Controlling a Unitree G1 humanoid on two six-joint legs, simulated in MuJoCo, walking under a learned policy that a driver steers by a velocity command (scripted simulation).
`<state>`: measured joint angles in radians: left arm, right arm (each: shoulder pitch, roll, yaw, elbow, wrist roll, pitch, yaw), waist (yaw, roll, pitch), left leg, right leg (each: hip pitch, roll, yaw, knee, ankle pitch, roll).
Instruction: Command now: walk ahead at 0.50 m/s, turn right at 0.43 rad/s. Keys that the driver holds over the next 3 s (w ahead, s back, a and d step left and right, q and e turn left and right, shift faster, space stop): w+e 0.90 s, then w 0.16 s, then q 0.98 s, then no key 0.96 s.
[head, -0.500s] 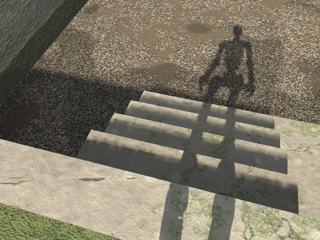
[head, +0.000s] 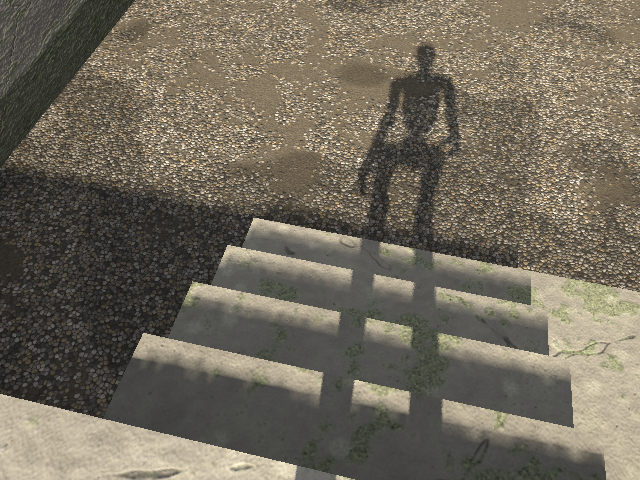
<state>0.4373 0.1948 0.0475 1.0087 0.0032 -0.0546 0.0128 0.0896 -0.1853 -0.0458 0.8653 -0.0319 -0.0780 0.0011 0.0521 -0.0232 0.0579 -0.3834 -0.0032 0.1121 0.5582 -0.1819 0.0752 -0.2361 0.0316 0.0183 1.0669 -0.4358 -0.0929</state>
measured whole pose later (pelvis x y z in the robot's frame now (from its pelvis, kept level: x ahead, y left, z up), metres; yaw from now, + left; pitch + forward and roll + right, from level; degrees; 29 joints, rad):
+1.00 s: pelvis +0.42 -0.11 -0.03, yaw -35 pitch +1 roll +1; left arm 0.53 0.28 0.05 0.85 0.01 -0.05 0.04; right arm 0.13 -0.30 -0.09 0.73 -0.05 0.02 0.04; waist 0.07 0.03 -0.07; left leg -0.60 0.01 -0.09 0.71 0.27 -0.02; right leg -0.12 0.20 0.23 0.72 -0.59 -0.14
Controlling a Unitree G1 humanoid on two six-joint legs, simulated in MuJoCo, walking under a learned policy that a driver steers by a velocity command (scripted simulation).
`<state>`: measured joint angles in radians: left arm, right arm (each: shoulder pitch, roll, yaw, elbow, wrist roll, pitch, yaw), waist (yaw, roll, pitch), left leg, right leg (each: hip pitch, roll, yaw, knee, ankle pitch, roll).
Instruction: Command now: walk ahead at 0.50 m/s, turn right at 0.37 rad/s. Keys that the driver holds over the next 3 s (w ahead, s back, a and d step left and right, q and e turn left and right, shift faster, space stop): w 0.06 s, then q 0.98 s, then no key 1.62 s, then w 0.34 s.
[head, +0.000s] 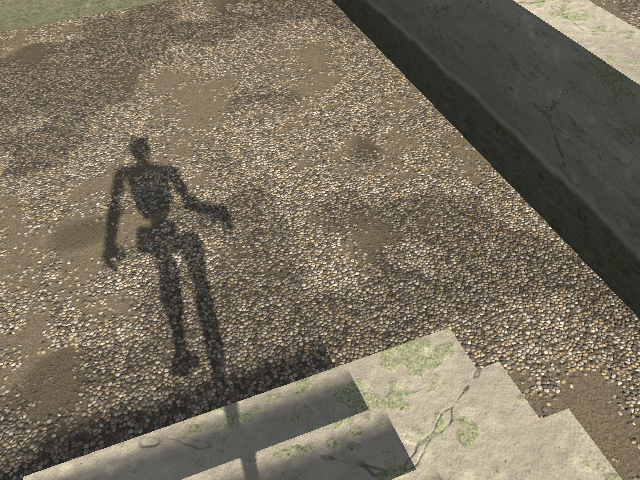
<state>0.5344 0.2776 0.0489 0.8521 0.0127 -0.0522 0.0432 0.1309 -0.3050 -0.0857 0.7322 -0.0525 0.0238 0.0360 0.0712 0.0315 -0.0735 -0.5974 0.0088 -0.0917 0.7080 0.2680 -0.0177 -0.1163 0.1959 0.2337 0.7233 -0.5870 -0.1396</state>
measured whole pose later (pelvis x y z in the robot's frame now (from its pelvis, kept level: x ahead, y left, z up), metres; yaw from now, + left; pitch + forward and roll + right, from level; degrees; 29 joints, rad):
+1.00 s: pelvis +0.17 +0.04 -0.15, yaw +26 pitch +0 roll +1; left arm 0.32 0.28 0.03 0.70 0.04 0.05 0.02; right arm 0.18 -0.29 -0.04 0.65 0.00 0.12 0.02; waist 0.04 0.00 0.00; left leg -0.46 -0.04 0.01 0.99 -0.47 0.00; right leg -0.32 -0.06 -0.10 0.61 -0.29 -0.03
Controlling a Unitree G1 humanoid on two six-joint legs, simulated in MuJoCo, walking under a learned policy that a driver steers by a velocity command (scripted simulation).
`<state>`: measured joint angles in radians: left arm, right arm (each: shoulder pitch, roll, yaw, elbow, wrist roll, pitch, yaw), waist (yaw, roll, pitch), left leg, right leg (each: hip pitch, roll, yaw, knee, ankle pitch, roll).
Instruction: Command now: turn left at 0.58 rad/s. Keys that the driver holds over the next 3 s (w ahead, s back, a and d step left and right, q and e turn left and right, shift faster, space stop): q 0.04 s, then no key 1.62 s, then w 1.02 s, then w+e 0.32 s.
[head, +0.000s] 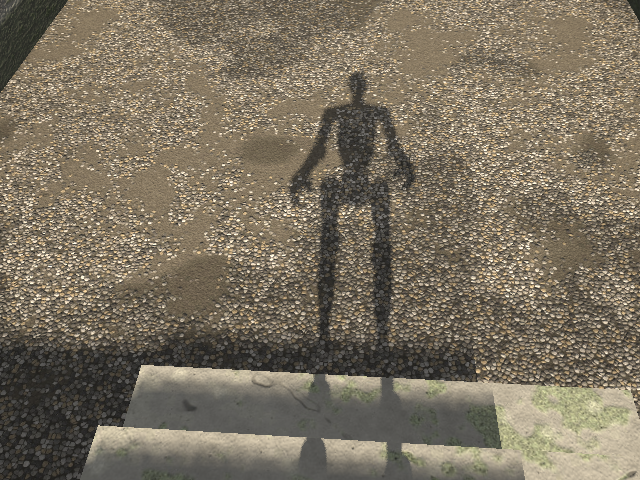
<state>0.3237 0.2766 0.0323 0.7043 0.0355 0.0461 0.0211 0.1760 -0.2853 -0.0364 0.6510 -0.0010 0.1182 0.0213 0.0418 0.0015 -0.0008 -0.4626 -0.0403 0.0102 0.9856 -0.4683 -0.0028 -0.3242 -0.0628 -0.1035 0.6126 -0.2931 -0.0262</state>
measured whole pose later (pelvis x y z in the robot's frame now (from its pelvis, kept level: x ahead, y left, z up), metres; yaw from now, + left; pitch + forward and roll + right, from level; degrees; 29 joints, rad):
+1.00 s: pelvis +0.00 +0.01 +0.02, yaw +8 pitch -1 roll +0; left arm 0.28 0.18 -0.02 0.98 0.01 0.01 0.00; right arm 0.25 -0.21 0.01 0.97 -0.01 0.03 0.00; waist 0.00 0.01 0.00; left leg -0.09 -0.08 -0.05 0.30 -0.18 0.06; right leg -0.10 0.05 0.02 0.33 -0.21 -0.05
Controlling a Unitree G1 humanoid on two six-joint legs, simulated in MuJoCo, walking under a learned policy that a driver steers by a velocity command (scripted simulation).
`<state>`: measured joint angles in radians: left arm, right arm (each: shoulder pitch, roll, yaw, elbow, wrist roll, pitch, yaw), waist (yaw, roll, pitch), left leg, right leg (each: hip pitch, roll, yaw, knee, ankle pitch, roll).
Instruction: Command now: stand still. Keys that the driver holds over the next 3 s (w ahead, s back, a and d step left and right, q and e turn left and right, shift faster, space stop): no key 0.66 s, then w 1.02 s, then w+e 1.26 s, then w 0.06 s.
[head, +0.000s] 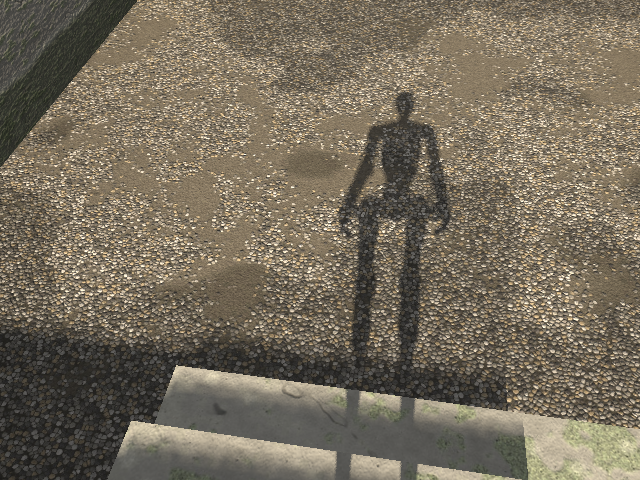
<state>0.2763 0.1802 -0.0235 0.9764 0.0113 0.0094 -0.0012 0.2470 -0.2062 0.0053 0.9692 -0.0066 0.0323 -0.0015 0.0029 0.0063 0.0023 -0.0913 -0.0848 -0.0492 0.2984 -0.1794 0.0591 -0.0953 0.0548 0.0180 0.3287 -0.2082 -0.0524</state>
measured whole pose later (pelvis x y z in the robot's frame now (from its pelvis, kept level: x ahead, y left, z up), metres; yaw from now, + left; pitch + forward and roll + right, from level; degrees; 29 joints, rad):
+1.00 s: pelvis +0.07 -0.02 -0.01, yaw -1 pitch +0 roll -1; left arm 0.52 0.20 0.06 1.11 0.03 -0.03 0.02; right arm 0.23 -0.20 -0.04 1.08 -0.04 0.01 0.00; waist 0.07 -0.01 -0.04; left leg -0.41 0.01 0.03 0.82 -0.30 0.05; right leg -0.03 0.12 0.03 0.35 -0.32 -0.12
